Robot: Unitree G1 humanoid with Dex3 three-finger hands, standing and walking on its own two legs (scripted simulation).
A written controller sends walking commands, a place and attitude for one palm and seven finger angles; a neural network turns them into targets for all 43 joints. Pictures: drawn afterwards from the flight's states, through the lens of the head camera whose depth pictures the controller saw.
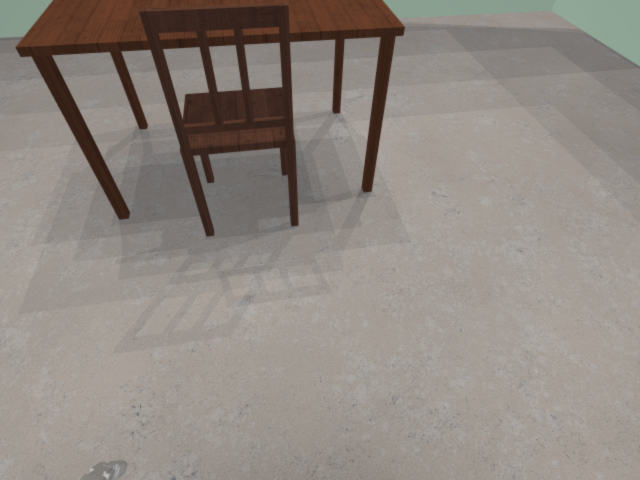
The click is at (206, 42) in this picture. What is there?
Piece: chair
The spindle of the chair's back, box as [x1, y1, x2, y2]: [196, 31, 222, 124]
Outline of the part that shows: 196,31 216,124 222,124 222,117 205,31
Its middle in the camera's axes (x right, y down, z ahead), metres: -0.34 -0.48 +1.17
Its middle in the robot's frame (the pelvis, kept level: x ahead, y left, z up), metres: +1.18 +0.40 -0.09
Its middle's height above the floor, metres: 0.68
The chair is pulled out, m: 0.00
